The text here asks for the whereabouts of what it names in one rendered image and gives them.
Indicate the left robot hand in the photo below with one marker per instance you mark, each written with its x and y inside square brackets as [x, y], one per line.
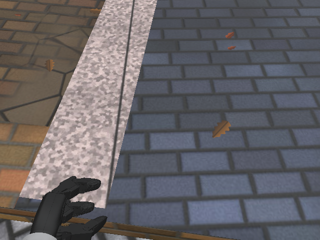
[56, 208]

